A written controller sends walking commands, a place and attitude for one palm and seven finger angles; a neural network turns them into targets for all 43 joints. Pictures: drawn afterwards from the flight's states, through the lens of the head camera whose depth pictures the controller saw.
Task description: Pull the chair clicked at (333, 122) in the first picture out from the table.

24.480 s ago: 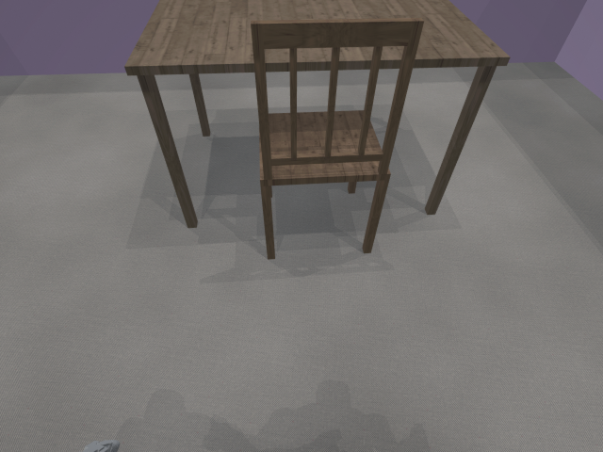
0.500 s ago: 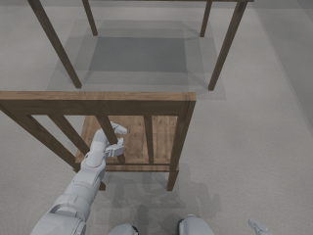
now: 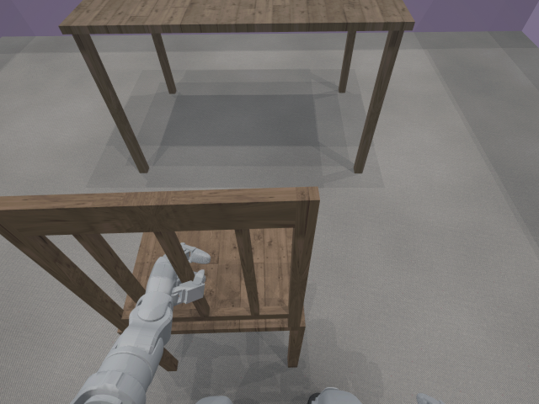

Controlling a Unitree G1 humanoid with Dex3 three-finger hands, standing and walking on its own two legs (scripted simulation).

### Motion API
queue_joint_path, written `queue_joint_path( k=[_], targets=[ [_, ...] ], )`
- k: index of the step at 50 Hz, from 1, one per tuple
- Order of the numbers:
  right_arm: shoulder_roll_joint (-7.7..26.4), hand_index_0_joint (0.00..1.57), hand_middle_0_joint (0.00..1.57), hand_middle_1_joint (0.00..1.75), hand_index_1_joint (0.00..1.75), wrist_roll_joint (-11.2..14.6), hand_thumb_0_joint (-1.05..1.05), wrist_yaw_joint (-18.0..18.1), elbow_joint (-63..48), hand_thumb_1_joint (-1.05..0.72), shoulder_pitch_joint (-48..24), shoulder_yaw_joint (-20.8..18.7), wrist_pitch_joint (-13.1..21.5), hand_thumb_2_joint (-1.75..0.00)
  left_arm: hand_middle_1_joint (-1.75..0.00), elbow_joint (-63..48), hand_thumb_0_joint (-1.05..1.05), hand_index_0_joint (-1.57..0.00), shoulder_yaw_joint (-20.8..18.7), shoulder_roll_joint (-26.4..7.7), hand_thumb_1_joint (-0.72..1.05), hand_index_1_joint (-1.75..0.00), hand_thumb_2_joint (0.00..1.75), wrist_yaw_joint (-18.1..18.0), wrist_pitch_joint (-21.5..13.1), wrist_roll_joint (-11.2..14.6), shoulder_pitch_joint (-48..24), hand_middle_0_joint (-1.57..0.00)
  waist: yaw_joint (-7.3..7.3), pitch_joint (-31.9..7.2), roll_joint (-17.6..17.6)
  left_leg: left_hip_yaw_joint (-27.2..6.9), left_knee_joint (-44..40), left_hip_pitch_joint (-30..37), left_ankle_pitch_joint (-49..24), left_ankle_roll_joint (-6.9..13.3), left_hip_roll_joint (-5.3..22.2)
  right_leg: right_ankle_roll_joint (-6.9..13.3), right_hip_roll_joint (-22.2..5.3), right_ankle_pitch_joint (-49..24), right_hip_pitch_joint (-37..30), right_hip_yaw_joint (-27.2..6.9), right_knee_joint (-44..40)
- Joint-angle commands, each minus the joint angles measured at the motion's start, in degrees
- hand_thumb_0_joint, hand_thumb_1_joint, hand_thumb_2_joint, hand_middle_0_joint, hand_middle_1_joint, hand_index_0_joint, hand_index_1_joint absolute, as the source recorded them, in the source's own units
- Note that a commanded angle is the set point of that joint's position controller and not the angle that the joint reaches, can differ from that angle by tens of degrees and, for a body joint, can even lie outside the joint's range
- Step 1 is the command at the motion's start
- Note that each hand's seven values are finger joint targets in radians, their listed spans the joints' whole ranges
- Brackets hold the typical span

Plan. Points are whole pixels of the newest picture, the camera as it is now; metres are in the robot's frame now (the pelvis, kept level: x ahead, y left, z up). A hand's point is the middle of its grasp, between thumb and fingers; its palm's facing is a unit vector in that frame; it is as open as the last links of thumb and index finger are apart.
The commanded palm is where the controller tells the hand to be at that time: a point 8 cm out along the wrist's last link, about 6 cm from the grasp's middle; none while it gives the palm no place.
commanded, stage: stop walking, hand still on the chair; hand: left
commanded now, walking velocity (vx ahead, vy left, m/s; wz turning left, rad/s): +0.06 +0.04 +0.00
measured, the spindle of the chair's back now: (188, 278) +0.33 +0.16 -0.06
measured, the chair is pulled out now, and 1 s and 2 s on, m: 0.72 0.74 0.74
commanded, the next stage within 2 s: open the thumb and straighten the fingers in 0.74 s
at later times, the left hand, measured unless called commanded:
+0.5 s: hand (195, 295) +0.29 +0.14 -0.06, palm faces -0.04 -0.97 -0.22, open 5.2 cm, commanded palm +0.28 +0.19 -0.03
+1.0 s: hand (193, 292) +0.30 +0.14 -0.06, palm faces -0.01 -0.98 -0.19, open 6.0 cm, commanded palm +0.28 +0.19 -0.03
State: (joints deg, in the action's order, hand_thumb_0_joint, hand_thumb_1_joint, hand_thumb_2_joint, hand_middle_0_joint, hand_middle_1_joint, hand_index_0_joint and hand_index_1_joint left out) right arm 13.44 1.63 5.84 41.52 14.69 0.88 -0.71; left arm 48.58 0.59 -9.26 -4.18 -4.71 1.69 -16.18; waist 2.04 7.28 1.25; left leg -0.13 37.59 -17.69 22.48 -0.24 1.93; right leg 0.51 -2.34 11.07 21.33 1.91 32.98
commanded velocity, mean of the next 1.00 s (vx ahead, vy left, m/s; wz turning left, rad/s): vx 0.00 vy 0.00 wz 0.00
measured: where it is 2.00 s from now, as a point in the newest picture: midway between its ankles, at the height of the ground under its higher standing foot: outside the picture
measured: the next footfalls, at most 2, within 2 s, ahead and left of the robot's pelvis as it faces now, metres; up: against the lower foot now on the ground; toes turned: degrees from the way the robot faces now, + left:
none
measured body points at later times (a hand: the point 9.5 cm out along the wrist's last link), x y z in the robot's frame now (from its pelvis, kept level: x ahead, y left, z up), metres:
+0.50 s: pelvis +0.04 +0.01 +0.01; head +0.05 -0.01 +0.46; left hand +0.29 +0.19 -0.04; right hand +0.16 -0.23 -0.11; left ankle +0.04 +0.14 -0.73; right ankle +0.10 -0.12 -0.73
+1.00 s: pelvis +0.05 +0.00 +0.00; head +0.07 -0.01 +0.45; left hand +0.29 +0.20 -0.04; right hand +0.20 -0.25 -0.10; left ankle +0.04 +0.14 -0.73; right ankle +0.10 -0.12 -0.73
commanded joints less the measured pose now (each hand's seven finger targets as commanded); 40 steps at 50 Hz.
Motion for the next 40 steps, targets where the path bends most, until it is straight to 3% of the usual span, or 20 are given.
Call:
queue_joint_path(
  k=[1, 3, 4, 5, 7, 10, 14, 16, 18, 24, 27, 32, 40],
  targets=[
    [6.0, 0.20, 0.20, 0.30, 0.30, -0.7, 0.00, 1.2, -5.0, -0.90, -2.9, -1.6, 4.8, -0.90, -1.45, -16.4, 0.00, -0.50, -2.7, -10.1, 0.90, -1.45, 0.90, -1.2, -3.9, -1.1, -16.8, -0.50, 0.32, -15.5, -5.1, -1.7, -7.6, 11.9, 0.4, 1.7, -0.1, 2.8, -8.5, 24.3, 1.8, -8.6, -15.2],
    [5.9, 0.20, 0.20, 0.30, 0.30, -0.9, 0.00, 1.1, -6.0, -0.90, -4.0, -1.3, 4.8, -0.90, -1.45, -15.5, 0.00, -0.50, -1.9, -8.7, 0.90, -1.45, 0.90, -1.2, -4.3, -1.4, -13.2, -0.50, -0.99, -12.8, 0.8, -6.3, -16.6, 5.0, 5.7, 3.1, 3.4, -0.1, -3.5, 23.1, -2.3, -5.2, -10.5],
    [5.8, 0.20, 0.20, 0.30, 0.30, -0.6, 0.00, 0.8, -6.7, -0.90, -4.4, -1.3, 4.5, -0.90, -1.45, -16.2, 0.00, -0.50, -1.8, -8.3, 0.90, -1.45, 0.90, -1.3, -4.4, -1.5, -12.8, -0.50, -1.42, -11.6, 1.8, -7.5, -19.5, 1.0, 9.4, 3.7, 4.6, -0.7, -2.3, 21.5, -5.4, -4.6, -9.0],
    [6.1, 0.20, 0.20, 0.30, 0.30, -0.6, 0.00, 0.8, -7.0, -0.90, -4.4, -1.4, 4.1, -0.90, -1.45, -14.7, 0.00, -0.50, -2.0, -8.2, 0.90, -1.45, 0.90, -1.3, -4.4, -1.5, -11.5, -0.50, -1.77, -10.8, 0.9, -7.7, -20.4, -1.9, 10.8, 4.0, 4.9, -0.9, -1.7, 19.6, -7.9, -4.4, -8.0],
    [6.5, 0.20, 0.20, 0.30, 0.30, -0.5, 0.00, 0.7, -6.9, -0.90, -4.0, -1.9, 3.6, -0.90, -1.45, -15.5, 0.00, -0.50, -2.5, -8.7, 0.90, -1.45, 0.90, -1.4, -4.6, -1.7, -9.9, -0.50, -1.95, -11.6, 2.9, -6.2, -20.6, -1.7, 8.4, 4.1, 4.4, -1.1, -1.1, 14.6, -10.7, -4.3, -7.0],
    [5.6, 0.20, 0.20, 0.30, 0.30, -0.6, 0.00, 0.6, -7.9, -0.90, -4.4, -1.8, 3.7, -0.90, -1.45, -16.8, 0.00, -0.50, -1.7, -7.6, 0.90, -1.45, 0.90, -1.2, -5.0, -2.0, -9.0, -0.50, -2.00, -13.6, -1.4, -3.4, -16.6, 1.5, 2.6, 3.3, 2.6, -0.5, -2.9, 13.3, -11.0, -6.7, -11.6],
    [5.3, 0.20, 0.20, 0.30, 0.30, -0.4, 0.00, 0.7, -7.8, -0.90, -4.4, -1.7, 4.7, -0.90, -1.45, -18.7, 0.00, -0.50, -1.5, -7.7, 0.90, -1.45, 0.90, -1.6, -4.6, -2.0, -6.4, -0.50, -1.72, -14.0, -2.5, -2.5, -16.1, 6.4, -4.0, 2.2, 2.7, 0.3, -4.5, 11.6, -8.5, -7.6, -14.0],
    [5.7, 0.20, 0.20, 0.30, 0.30, -0.3, 0.00, 0.9, -7.4, -0.90, -4.2, -1.8, 5.0, -0.90, -1.45, -19.5, 0.00, -0.50, -1.2, -8.0, 0.90, -1.45, 0.90, -1.8, -4.3, -2.1, -4.3, -0.50, -1.61, -13.2, 0.0, -2.6, -17.0, 6.8, -4.4, 2.1, 2.9, 0.2, -4.1, 10.6, -7.8, -6.8, -14.1],
    [5.7, 0.20, 0.20, 0.30, 0.30, -0.2, 0.00, 0.9, -7.8, -0.90, -4.5, -1.7, 4.9, -0.90, -1.45, -19.3, 0.00, -0.50, -1.1, -7.4, 0.90, -1.45, 0.90, -2.1, -4.0, -1.9, -2.5, -0.50, -1.99, -13.4, -2.8, -2.7, -17.0, 7.1, -6.3, 2.0, 3.3, 0.3, -4.0, 8.4, -8.2, -6.9, -13.7],
    [5.8, 0.20, 0.20, 0.30, 0.30, -0.3, 0.00, 1.0, -8.5, -0.90, -5.5, -1.9, 4.4, -0.90, -1.45, -22.1, 0.00, -0.50, -0.4, -6.6, 0.90, -1.45, 0.90, -2.4, -3.4, -1.6, 1.6, -0.50, -1.85, -16.7, -2.5, -2.0, -15.9, 10.3, -18.1, 1.2, 4.0, 1.0, -4.4, -7.7, -11.7, -5.9, -9.8],
    [6.0, 0.20, 0.20, 0.30, 0.30, -0.3, 0.00, 1.1, -8.6, -0.90, -5.6, -2.0, 3.9, -0.90, -1.45, -22.8, 0.00, -0.50, -0.1, -6.5, 0.90, -1.45, 0.90, -2.3, -3.0, -1.4, 3.8, -0.50, -1.61, -16.6, -2.2, -2.0, -15.8, 11.2, -22.1, 0.9, 4.4, 1.1, -4.6, -13.3, -12.3, -5.3, -8.7],
    [5.7, 0.20, 0.20, 0.30, 0.30, -0.2, 0.00, 1.1, -9.2, -0.90, -6.5, -1.9, 2.7, -0.90, -1.45, -23.8, 0.00, -0.50, 0.6, -6.0, 0.90, -1.45, 0.90, -2.2, -2.4, -1.0, 5.8, -0.50, -1.54, -16.1, -2.1, -2.0, -15.8, 11.3, -21.5, 0.7, 4.3, 1.2, -5.0, -13.8, -12.5, -5.4, -9.2],
    [5.2, 0.20, 0.20, 0.30, 0.30, -0.1, 0.00, 1.1, -10.3, -0.90, -7.4, -1.5, 1.0, -0.90, -1.45, -24.1, 0.00, -0.50, 0.3, -6.2, 0.90, -1.45, 0.90, -2.5, -1.6, -0.9, 5.7, -0.50, -1.83, -14.9, -2.8, -1.9, -16.2, 10.4, -14.7, 1.2, 3.8, 1.1, -5.2, -4.3, -11.0, -5.8, -12.6]
  ],
)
